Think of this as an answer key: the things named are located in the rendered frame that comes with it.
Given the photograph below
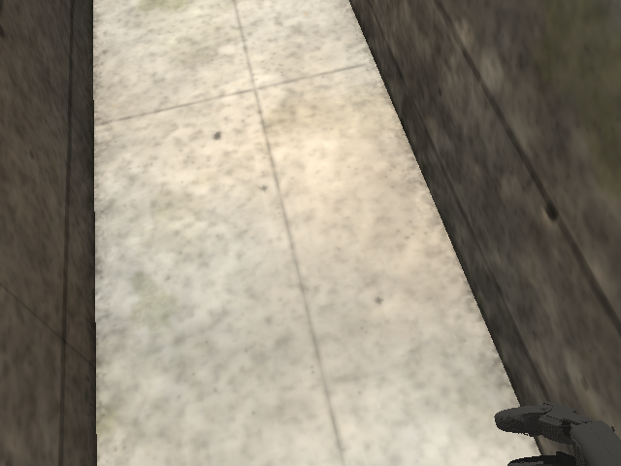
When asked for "robot right hand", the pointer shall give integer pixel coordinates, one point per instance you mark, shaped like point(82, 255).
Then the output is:
point(594, 443)

